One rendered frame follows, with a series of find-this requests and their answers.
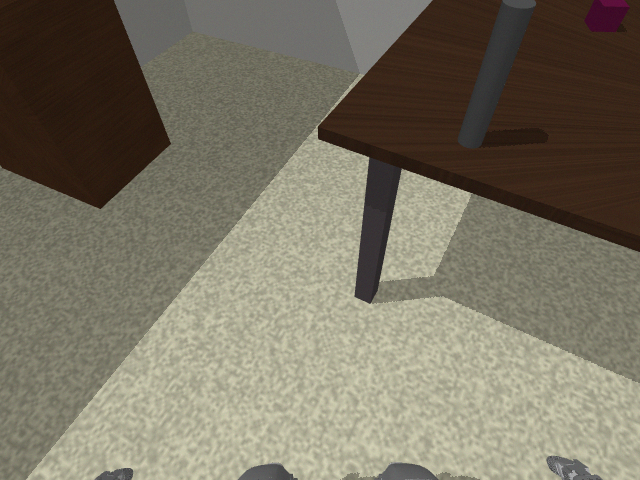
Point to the right robot hand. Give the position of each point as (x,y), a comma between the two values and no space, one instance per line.
(570,470)

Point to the table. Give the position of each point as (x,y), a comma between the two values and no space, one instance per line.
(563,143)

